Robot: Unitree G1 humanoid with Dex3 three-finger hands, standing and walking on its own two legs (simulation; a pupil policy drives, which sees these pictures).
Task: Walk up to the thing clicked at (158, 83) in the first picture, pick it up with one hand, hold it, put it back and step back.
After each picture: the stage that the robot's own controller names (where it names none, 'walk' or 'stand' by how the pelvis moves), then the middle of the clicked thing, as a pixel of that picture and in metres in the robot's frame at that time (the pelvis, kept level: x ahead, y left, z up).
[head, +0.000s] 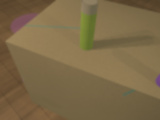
stand; out of the picture +0.43 -0.34 -0.01
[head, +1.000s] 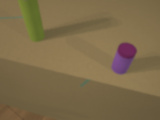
sink last; (123, 59) +0.45 -0.13 +0.03
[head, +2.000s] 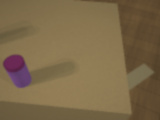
stand; (18, 72) +0.38 +0.24 +0.03
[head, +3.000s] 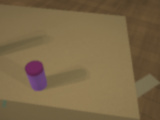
stand; (36, 76) +0.40 +0.20 +0.00
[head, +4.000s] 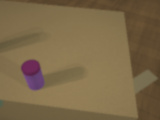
stand; (33, 75) +0.40 +0.20 -0.01
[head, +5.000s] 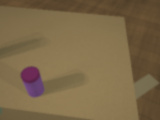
stand; (33, 82) +0.38 +0.20 -0.01
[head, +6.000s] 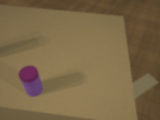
stand; (31, 81) +0.38 +0.21 -0.01
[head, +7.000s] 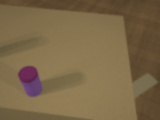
stand; (31, 82) +0.37 +0.21 -0.01
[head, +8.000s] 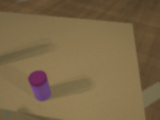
rise first; (40, 86) +0.37 +0.19 +0.00
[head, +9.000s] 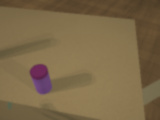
go down; (41, 79) +0.39 +0.19 +0.00
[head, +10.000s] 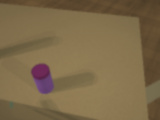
go down; (43, 79) +0.38 +0.19 +0.00
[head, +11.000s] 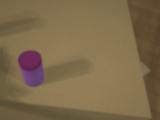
go down; (32, 69) +0.38 +0.16 +0.05
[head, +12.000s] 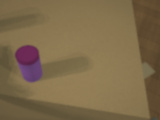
approach; (30, 64) +0.39 +0.17 +0.05
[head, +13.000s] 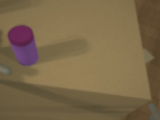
close in; (24, 47) +0.43 +0.17 +0.09
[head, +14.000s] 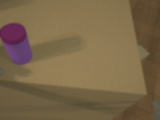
lift; (17, 45) +0.43 +0.18 +0.09
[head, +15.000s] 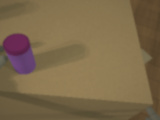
lift; (21, 55) +0.40 +0.17 +0.09
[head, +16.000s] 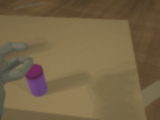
close; (36, 80) +0.39 +0.19 +0.04
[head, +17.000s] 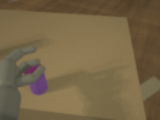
close; (36, 79) +0.39 +0.18 +0.03
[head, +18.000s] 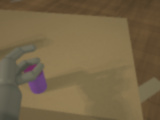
close; (36, 78) +0.39 +0.19 +0.02
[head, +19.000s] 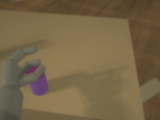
close; (37, 80) +0.39 +0.19 +0.02
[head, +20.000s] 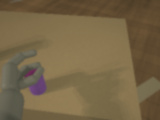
close; (35, 80) +0.39 +0.19 +0.01
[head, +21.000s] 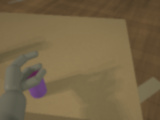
close; (35, 83) +0.38 +0.19 +0.01
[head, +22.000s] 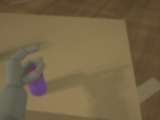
stand; (36, 81) +0.39 +0.19 +0.01
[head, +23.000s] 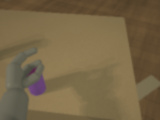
stand; (35, 80) +0.39 +0.19 +0.01
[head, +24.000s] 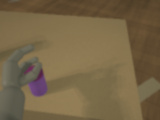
stand; (36, 81) +0.39 +0.19 +0.01
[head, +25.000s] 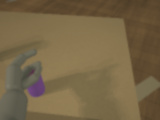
stand; (34, 82) +0.39 +0.19 +0.01
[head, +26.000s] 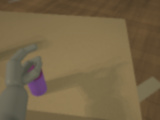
stand; (36, 81) +0.39 +0.19 +0.01
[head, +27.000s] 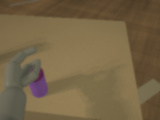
stand; (37, 82) +0.39 +0.19 +0.01
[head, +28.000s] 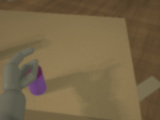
stand; (35, 80) +0.39 +0.19 +0.01
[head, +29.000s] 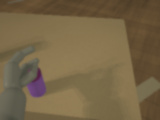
stand; (35, 82) +0.39 +0.19 +0.01
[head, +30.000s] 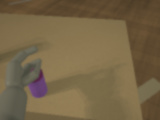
stand; (36, 82) +0.39 +0.19 +0.01
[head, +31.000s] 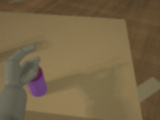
stand; (36, 81) +0.39 +0.19 +0.01
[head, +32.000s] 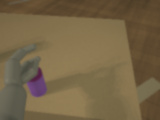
stand; (35, 82) +0.39 +0.19 +0.01
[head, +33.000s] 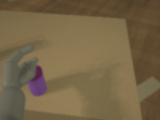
stand; (36, 81) +0.39 +0.19 +0.01
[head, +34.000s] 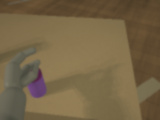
stand; (35, 82) +0.39 +0.19 +0.01
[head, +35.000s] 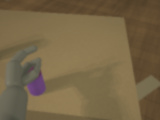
stand; (34, 80) +0.39 +0.19 +0.01
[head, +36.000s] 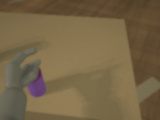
stand; (35, 82) +0.39 +0.19 +0.01
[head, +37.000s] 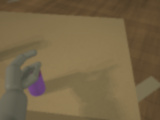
stand; (34, 81) +0.39 +0.19 +0.01
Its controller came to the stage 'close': yes
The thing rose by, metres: 0.00
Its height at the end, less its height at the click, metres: +0.00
